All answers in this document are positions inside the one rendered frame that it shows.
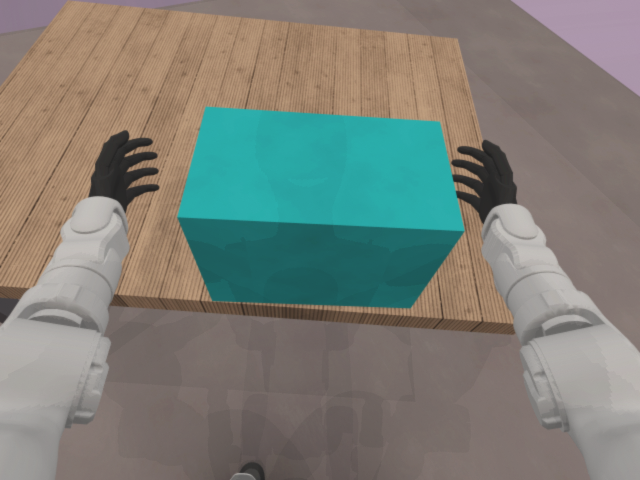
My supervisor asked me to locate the robot right forearm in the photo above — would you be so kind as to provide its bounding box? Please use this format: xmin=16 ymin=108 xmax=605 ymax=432
xmin=481 ymin=204 xmax=640 ymax=368

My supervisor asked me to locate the left robot upper arm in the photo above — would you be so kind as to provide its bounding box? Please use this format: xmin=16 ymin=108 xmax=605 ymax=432
xmin=0 ymin=318 xmax=111 ymax=480

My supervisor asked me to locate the robot left hand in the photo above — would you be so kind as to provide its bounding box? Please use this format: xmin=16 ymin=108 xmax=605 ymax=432
xmin=88 ymin=130 xmax=159 ymax=214

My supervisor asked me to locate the right robot upper arm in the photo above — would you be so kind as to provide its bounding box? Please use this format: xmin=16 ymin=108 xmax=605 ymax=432
xmin=519 ymin=324 xmax=640 ymax=480

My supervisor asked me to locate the carton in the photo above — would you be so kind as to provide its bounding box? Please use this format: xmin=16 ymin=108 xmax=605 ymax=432
xmin=177 ymin=107 xmax=465 ymax=308

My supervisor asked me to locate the robot right hand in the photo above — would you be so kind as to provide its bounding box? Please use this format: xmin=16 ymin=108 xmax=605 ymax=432
xmin=451 ymin=140 xmax=518 ymax=225

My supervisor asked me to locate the robot left forearm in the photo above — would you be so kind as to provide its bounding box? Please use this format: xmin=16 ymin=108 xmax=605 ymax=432
xmin=0 ymin=196 xmax=130 ymax=338

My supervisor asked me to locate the table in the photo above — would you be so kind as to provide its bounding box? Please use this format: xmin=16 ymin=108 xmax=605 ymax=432
xmin=0 ymin=0 xmax=516 ymax=335

